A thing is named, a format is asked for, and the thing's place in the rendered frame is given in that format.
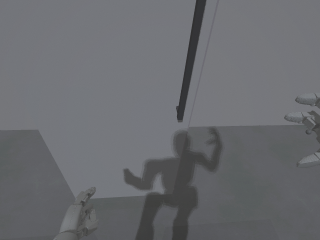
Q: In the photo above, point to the robot right hand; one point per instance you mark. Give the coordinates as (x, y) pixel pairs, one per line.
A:
(312, 121)

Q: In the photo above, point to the handle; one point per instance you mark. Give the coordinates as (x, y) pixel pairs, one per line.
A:
(192, 47)

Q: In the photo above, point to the fridge door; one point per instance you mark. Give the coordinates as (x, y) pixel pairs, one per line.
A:
(101, 79)

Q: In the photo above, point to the robot left hand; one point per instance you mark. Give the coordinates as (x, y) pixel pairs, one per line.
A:
(74, 219)

